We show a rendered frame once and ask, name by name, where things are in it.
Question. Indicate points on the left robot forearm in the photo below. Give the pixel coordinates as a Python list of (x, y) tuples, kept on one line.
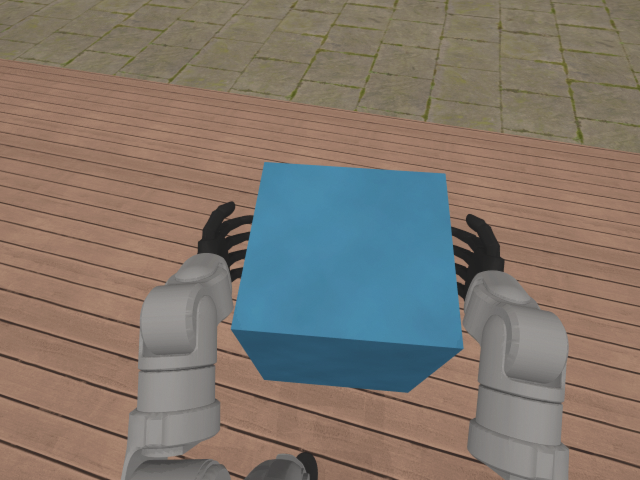
[(176, 405)]

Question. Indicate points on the left robot upper arm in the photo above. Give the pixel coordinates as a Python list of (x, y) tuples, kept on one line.
[(181, 469)]

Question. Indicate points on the robot left shin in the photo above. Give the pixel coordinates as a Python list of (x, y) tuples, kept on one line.
[(291, 458)]

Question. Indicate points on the right robot forearm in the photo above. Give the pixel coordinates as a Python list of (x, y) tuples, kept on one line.
[(522, 374)]

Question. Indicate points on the carton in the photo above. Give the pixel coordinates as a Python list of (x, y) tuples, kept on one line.
[(349, 278)]

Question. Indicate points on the robot right hand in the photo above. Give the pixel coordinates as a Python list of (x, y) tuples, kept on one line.
[(486, 250)]

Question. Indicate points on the robot left thigh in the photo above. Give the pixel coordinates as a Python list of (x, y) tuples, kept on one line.
[(278, 469)]

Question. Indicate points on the robot left hand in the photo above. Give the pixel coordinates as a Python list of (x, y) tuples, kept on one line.
[(214, 233)]

